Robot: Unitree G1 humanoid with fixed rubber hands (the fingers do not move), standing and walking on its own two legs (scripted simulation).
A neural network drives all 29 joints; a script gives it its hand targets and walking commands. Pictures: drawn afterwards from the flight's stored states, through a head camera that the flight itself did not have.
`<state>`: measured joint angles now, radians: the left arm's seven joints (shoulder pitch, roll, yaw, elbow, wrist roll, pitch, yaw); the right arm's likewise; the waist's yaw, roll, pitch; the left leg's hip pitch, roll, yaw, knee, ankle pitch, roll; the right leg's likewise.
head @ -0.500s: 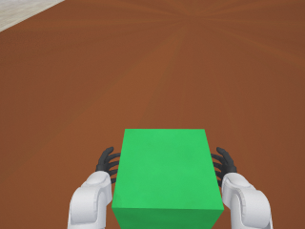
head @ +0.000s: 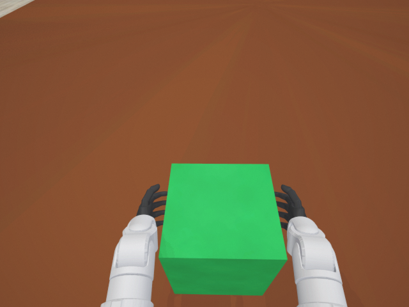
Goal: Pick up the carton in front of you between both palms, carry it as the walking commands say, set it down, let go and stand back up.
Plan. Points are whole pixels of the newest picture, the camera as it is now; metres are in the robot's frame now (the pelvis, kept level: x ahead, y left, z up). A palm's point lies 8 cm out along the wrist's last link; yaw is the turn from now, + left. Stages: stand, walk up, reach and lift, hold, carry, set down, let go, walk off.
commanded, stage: carry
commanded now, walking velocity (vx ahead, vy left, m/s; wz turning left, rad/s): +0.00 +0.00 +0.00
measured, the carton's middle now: (219, 232) +0.31 +0.00 -0.05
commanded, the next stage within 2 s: hold in 0.10 s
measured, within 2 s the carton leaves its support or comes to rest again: neither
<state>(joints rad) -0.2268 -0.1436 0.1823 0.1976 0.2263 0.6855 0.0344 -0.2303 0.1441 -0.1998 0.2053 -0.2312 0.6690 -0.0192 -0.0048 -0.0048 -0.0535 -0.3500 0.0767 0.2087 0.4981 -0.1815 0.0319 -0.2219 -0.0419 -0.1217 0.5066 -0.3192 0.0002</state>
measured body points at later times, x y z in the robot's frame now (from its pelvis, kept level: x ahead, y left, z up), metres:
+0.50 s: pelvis -0.02 -0.02 +0.01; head -0.04 +0.00 +0.46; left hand +0.27 +0.15 +0.04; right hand +0.29 -0.15 +0.04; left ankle +0.05 +0.11 -0.74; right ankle -0.04 -0.13 -0.74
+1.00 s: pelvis -0.02 +0.00 +0.01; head -0.05 +0.03 +0.46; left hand +0.28 +0.16 +0.04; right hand +0.29 -0.15 +0.04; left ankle +0.05 +0.10 -0.74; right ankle -0.04 -0.13 -0.74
